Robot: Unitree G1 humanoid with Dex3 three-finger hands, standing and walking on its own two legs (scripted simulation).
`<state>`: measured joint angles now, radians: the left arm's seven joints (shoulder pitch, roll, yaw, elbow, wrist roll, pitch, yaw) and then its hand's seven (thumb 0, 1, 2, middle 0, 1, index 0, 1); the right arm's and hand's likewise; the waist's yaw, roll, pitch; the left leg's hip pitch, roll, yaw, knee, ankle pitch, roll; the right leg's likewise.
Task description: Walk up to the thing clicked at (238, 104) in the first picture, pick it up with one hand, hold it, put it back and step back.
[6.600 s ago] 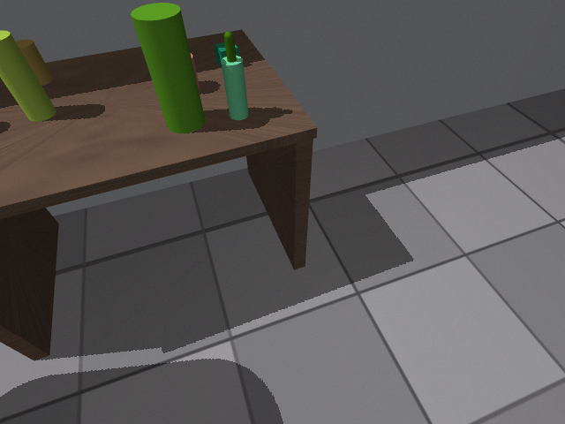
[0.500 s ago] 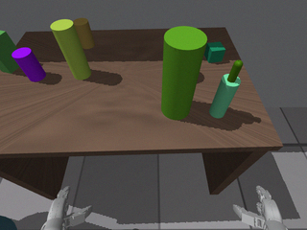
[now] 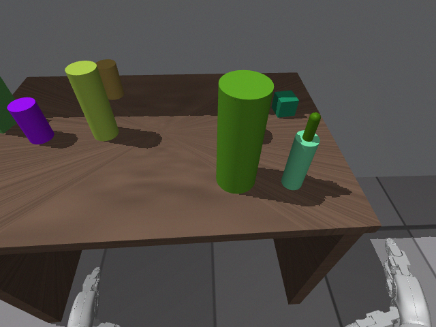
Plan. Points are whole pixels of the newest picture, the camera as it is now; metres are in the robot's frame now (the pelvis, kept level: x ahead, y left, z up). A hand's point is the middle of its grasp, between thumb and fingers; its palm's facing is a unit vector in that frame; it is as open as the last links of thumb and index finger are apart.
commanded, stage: rise first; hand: right
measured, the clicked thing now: (302, 152) +0.46 -0.18 +0.06
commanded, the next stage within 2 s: go down in 0.92 s
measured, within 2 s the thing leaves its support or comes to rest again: neither
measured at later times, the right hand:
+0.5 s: hand (390, 292) +0.16 -0.24 +0.06, palm faces +0.26 +0.89 -0.37, open 17.4 cm
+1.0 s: hand (400, 290) +0.16 -0.23 +0.09, palm faces +0.28 +0.87 -0.40, open 17.4 cm
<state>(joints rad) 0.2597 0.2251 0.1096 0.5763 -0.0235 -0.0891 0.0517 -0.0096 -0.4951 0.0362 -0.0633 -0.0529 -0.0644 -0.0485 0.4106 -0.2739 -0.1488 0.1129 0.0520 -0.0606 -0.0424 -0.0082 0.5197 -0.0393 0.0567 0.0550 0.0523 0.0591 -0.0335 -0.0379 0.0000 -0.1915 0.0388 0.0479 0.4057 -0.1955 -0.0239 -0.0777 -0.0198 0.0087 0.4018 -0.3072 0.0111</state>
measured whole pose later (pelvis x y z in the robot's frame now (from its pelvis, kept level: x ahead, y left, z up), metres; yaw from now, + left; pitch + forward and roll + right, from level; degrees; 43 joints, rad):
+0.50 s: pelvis -0.02 +0.00 +0.00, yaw +0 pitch -3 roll +0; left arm 0.26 0.21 0.15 0.61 -0.01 -0.12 0.04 -0.01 -0.54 0.05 -0.07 -0.06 -0.06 -0.06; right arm 0.50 -0.29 -0.21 -0.14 0.05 -0.17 -0.02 -0.01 0.53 -0.03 0.06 0.05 0.06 0.06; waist -0.04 -0.04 0.03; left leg -0.19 0.04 0.05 0.42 -0.18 -0.02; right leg -0.08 -0.01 0.01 0.42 -0.30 0.01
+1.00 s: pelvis -0.03 +0.01 +0.00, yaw +0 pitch -3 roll +0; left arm 0.25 0.22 0.16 0.64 -0.01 -0.15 0.03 -0.01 -0.54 0.07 -0.07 -0.06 -0.06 -0.06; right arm 0.49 -0.30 -0.25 -0.20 0.04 -0.24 -0.01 -0.01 0.53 -0.04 0.06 0.05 0.06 0.06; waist -0.04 -0.05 0.05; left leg -0.19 0.04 0.05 0.42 -0.17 -0.02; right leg -0.08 -0.02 0.02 0.42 -0.28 0.02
